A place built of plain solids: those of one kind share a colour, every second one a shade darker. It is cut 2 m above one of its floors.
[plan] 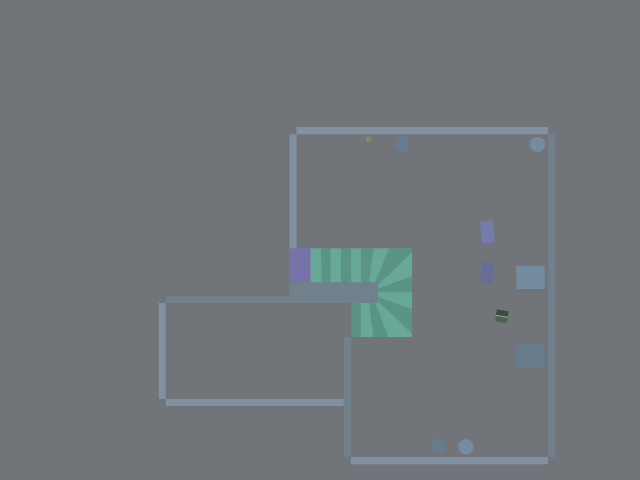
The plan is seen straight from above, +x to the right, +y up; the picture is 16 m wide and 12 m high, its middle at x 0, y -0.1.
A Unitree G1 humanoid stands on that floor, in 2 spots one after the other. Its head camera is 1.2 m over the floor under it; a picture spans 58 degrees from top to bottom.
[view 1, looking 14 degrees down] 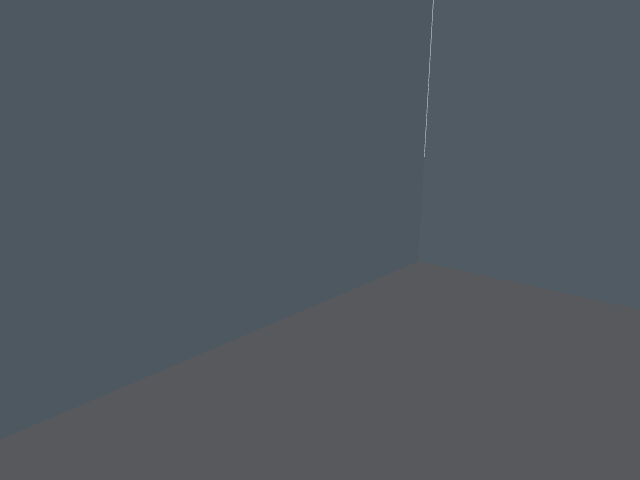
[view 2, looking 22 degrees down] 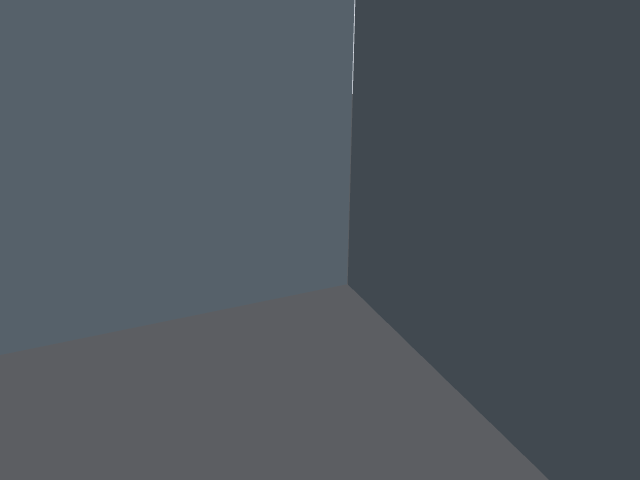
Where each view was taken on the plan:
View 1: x -0.27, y -2.12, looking -138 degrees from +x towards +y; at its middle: wall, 3.02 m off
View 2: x -1.82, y -2.71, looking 157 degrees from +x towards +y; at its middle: wall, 2.38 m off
